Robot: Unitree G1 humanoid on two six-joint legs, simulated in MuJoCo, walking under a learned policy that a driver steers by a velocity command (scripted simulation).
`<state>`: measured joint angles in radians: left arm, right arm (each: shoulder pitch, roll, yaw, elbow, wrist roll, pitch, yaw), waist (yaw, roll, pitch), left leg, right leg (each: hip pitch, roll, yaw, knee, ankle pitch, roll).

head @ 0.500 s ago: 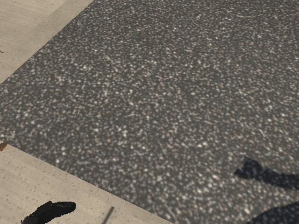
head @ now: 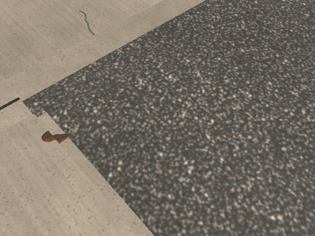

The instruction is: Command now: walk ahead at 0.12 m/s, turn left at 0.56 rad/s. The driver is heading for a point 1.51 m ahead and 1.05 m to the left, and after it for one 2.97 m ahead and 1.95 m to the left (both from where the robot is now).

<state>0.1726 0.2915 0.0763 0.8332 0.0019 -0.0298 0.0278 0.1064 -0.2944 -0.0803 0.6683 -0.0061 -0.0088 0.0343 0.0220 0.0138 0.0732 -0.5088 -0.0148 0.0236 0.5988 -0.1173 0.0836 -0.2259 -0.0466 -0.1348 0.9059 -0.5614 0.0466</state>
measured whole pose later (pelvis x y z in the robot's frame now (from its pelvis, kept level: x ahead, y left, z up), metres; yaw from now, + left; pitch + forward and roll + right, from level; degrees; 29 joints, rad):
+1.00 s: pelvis +0.04 -0.01 +0.02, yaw +36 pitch +2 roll -1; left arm 0.12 0.34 0.10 0.73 0.01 0.01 0.02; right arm 0.16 -0.29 -0.07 0.58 0.01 0.04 -0.01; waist 0.00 -0.05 0.06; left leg -0.32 -0.05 -0.05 0.50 -0.22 0.05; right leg -0.51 -0.03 0.02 1.05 -0.44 0.08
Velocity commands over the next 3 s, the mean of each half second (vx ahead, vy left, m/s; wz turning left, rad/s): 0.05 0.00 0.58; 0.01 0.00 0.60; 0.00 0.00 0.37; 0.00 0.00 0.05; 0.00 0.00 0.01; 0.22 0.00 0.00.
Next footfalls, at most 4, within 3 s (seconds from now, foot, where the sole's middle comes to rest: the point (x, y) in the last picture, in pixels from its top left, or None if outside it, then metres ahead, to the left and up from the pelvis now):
0.42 right None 0.14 -0.14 -0.76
0.86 left None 0.04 0.10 -0.76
1.28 right None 0.16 -0.07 -0.76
1.58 left None -0.05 0.09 -0.76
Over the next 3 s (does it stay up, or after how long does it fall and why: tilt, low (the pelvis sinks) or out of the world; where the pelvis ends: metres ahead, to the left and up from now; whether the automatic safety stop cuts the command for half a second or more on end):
stays up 0.11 0.04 0.03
